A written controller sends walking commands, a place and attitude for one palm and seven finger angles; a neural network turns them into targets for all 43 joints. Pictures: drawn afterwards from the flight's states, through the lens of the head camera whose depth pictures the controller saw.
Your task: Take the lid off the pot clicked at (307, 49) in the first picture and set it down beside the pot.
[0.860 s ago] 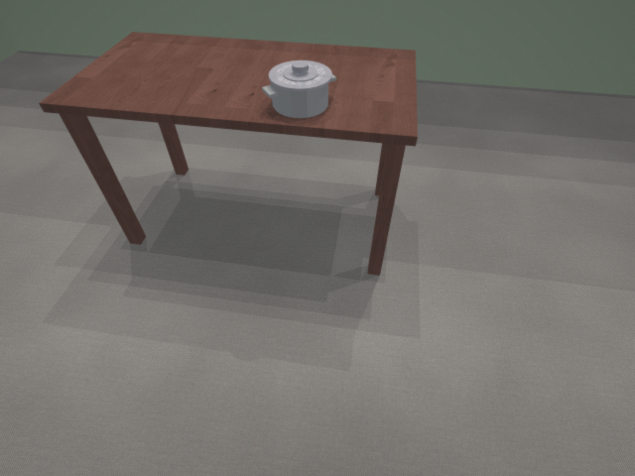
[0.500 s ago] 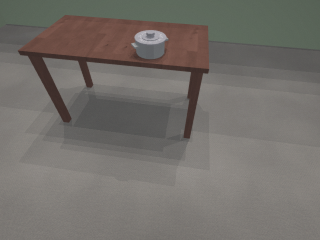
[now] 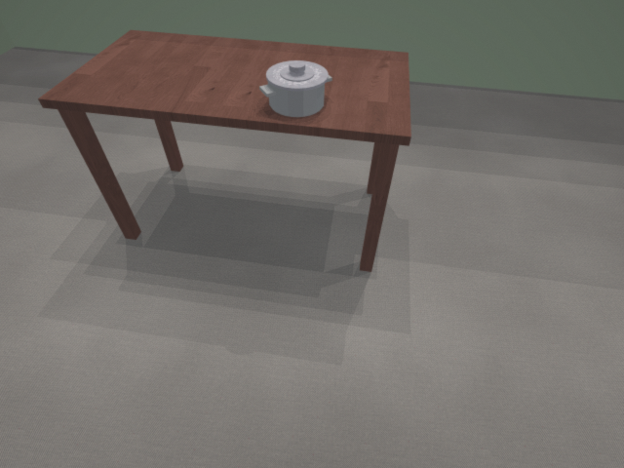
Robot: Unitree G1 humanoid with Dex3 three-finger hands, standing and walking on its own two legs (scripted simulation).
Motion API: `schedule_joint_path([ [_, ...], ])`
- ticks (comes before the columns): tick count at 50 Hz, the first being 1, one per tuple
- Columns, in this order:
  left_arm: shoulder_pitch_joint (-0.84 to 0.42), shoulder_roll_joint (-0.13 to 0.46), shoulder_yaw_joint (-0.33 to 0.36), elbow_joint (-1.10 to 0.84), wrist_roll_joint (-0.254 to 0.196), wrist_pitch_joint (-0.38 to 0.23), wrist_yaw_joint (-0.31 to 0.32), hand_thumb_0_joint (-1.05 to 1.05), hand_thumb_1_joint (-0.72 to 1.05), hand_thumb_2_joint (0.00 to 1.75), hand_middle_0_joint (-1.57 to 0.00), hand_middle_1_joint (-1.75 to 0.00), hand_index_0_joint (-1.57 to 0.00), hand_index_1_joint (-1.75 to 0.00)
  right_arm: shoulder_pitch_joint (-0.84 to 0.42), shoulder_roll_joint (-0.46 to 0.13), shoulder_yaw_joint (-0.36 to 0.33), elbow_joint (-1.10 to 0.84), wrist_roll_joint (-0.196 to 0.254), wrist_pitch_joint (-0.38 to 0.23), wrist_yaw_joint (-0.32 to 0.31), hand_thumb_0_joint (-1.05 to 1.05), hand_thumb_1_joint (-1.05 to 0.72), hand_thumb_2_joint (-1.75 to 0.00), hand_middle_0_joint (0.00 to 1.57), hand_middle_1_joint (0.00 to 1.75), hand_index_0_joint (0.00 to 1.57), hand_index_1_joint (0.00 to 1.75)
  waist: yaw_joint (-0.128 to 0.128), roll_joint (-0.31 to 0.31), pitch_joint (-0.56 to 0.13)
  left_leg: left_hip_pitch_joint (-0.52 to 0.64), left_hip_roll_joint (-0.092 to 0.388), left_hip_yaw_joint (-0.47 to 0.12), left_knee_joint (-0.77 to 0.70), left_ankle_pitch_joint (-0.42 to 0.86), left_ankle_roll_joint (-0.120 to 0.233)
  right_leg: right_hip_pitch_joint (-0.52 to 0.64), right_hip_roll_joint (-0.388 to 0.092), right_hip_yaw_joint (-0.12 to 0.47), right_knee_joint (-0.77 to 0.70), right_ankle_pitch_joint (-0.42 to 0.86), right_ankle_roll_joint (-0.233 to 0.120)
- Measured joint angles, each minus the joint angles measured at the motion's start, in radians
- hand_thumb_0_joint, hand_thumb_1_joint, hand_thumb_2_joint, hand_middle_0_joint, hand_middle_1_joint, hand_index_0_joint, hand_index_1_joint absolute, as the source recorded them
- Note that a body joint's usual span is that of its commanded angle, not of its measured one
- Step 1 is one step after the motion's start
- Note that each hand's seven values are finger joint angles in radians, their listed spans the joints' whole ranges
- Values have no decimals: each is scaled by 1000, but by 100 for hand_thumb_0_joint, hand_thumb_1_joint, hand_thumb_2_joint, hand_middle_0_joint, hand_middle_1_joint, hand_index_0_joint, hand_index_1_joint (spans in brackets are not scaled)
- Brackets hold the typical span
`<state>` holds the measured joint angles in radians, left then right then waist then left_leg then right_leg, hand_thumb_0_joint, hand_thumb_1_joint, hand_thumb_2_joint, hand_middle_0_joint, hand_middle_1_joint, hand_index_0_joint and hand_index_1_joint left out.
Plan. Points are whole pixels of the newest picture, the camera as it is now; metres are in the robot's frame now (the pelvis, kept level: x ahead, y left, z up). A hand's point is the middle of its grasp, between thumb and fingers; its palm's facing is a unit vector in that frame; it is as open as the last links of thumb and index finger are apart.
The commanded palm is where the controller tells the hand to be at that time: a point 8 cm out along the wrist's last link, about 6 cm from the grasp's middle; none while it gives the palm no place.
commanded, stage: walk to a spot facing it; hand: left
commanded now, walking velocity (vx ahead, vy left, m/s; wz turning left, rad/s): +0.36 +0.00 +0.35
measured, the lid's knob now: (297, 66) +1.13 +0.11 +0.00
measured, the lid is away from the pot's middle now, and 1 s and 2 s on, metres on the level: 0.00 0.00 0.00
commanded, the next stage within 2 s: turn to face it in 0.76 s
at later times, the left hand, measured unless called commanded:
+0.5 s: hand out of the picture +0.12 +0.21 -0.18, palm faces +0.08 -0.98 -0.16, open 7.4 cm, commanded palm none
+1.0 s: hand (205, 386) +0.28 +0.20 -0.18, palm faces +0.30 -0.93 -0.22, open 7.2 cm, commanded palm none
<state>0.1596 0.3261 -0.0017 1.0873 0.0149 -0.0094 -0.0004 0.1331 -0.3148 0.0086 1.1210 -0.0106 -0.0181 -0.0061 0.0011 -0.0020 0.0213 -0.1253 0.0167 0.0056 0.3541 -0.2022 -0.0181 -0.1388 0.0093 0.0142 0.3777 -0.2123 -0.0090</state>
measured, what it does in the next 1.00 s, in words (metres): walks ahead: right foot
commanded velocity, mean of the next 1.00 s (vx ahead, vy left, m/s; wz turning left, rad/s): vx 0.26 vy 0.00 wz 0.16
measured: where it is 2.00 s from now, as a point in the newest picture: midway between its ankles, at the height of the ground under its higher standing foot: (309, 429)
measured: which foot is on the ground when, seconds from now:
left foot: down 0.00-0.68, up 0.70-1.00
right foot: down 0.00-0.26, up 0.28-0.64, down 0.66-1.00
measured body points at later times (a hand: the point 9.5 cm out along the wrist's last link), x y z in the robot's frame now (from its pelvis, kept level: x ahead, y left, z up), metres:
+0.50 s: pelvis +0.11 +0.03 -0.01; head +0.13 +0.04 +0.44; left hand +0.12 +0.26 -0.17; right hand +0.00 -0.17 -0.15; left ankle +0.01 +0.12 -0.75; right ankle +0.18 -0.10 -0.69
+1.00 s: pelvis +0.30 +0.00 -0.01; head +0.30 +0.02 +0.44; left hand +0.27 +0.25 -0.16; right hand +0.47 -0.22 -0.13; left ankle +0.36 +0.15 -0.71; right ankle +0.32 -0.10 -0.75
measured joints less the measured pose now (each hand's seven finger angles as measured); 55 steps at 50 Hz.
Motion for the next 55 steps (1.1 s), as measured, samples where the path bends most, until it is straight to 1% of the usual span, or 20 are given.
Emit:
schedule_joint_path([
  [4,17,-15,2,-3,3,8,6,0,91,89,-20,-30,-20,-30,20,13,0,-2,-6,8,-1,1,-90,-90,20,30,20,30,-3,1,-16,-18,-2,-6,41,-25,3,-9,-2,-6,28,-21,3],
  [8,72,-49,10,-18,8,13,-4,0,91,89,-20,-30,-20,-30,89,43,-5,-7,-14,21,6,1,-90,-90,20,30,20,30,-2,3,-40,-69,-2,-17,175,-168,24,-16,-6,-30,80,-76,-1],
  [11,125,-77,19,-22,9,4,-5,0,91,89,-20,-30,-20,-30,152,72,-12,-9,-14,18,10,1,-90,-90,20,30,20,30,-6,-3,-43,-97,5,15,234,-206,35,-1,-19,-59,107,-117,4],
  [12,144,-84,22,-20,8,3,-6,0,91,89,-20,-30,-20,-30,171,83,-13,-9,-13,13,11,1,-90,-90,20,30,20,30,-4,-11,-41,-89,1,22,224,-172,38,1,-28,-62,127,-136,9],
  [14,180,-95,28,-7,7,12,-7,0,91,89,-20,-30,-20,-30,204,107,-18,-11,-16,-5,11,1,-90,-90,20,30,20,30,-3,-33,-36,-74,-18,39,227,-137,46,-30,-49,-55,238,-203,0],
  [16,198,-109,31,13,12,24,-8,0,91,89,-20,-30,-20,-30,243,133,-20,-17,-17,-27,2,1,-90,-90,20,30,20,30,-12,-40,-33,-49,-27,50,207,-165,55,-121,-47,-47,458,-252,-10],
  [18,196,-116,37,21,15,24,-13,1,91,89,-20,-30,-20,-30,284,164,-17,-13,-14,-43,-8,1,-90,-90,20,30,20,30,-22,-49,-22,-8,-39,51,144,-155,57,-215,-55,-52,619,-218,-10],
  [20,178,-123,41,14,15,18,-19,1,91,89,-20,-30,-20,-30,323,192,-11,3,-10,-55,-14,1,-90,-90,20,30,20,30,-26,-52,-9,35,-46,44,73,-130,58,-299,-71,-64,687,-167,-1],
  [22,153,-132,43,-5,13,13,-23,1,91,89,-20,-30,-20,-30,355,215,-8,24,-8,-61,-19,1,-90,-90,20,30,20,30,-26,-46,3,75,-47,35,12,-115,58,-368,-88,-75,688,-124,9],
  [25,102,-143,50,-36,12,9,-23,1,92,89,-20,-30,-20,-30,389,238,-9,53,-7,-63,-21,1,-90,-90,20,30,20,30,-32,-34,21,130,-43,23,-49,-111,50,-434,-110,-87,590,-62,19],
  [31,-4,-146,60,-88,6,-8,-27,1,93,89,-20,-30,-20,-30,406,236,-22,81,-13,-55,-19,1,-90,-90,20,30,21,30,-60,-2,52,218,-15,9,-50,-191,14,-404,-98,-116,310,13,-3],
  [33,-25,-144,59,-110,10,-33,-27,1,92,89,-20,-30,-20,-30,416,232,-27,82,-11,-50,-17,1,-90,-90,20,30,21,30,-65,7,52,197,1,-8,73,-271,7,-328,-81,-129,228,26,-22],
  [34,-38,-143,61,-120,14,-51,-22,1,92,89,-20,-30,-20,-30,413,231,-29,80,-7,-44,-13,1,-90,-90,20,30,21,30,-61,5,52,137,5,-10,225,-303,17,-322,-86,-137,239,62,-33],
  [37,-54,-161,56,-134,9,-74,-8,0,92,89,-20,-30,-20,-30,342,202,-46,61,-2,-18,-4,1,-90,-90,20,30,21,30,-49,31,68,-102,17,-26,743,-279,54,-289,-83,-185,305,-9,-42],
  [40,-22,-178,52,-120,14,-66,9,0,91,89,-20,-30,-20,-30,249,161,-66,11,-10,2,2,1,-91,-90,20,30,20,30,-48,36,50,-293,49,12,912,-196,51,-213,-81,-220,245,-26,-33],
  [43,22,-175,66,-108,11,-60,26,-1,94,89,-20,-30,-20,-30,162,130,-82,-57,-13,15,9,1,-91,-90,19,30,20,30,-47,29,23,-411,78,44,849,-143,29,-142,-81,-255,168,-23,-32],
  [46,62,-147,64,-97,18,-53,24,-1,95,89,-20,-30,-20,-30,86,109,-89,-115,-14,16,17,1,-91,-90,19,30,20,30,-29,12,4,-444,93,71,678,-91,13,-86,-85,-277,112,-26,-26],
  [49,106,-128,56,-80,19,-48,19,-1,94,89,-20,-30,-20,-30,21,98,-83,-151,-14,0,18,1,-91,-90,19,30,19,30,9,-3,3,-392,88,81,473,-52,5,-49,-86,-273,95,-43,-15],
  [53,192,-129,45,-45,11,-26,15,0,93,89,-20,-30,-20,-30,-30,96,-56,-170,-16,-30,13,1,-91,-90,19,30,20,30,55,7,-5,-226,83,90,212,46,5,-27,-67,-241,150,-107,12],
  [55,210,-121,44,-19,7,-3,15,0,92,89,-20,-30,-20,-30,-45,123,-41,-167,-18,-37,5,0,-91,-90,19,30,20,30,61,-24,2,-213,70,109,235,-16,26,-50,-78,-198,235,-199,19],
])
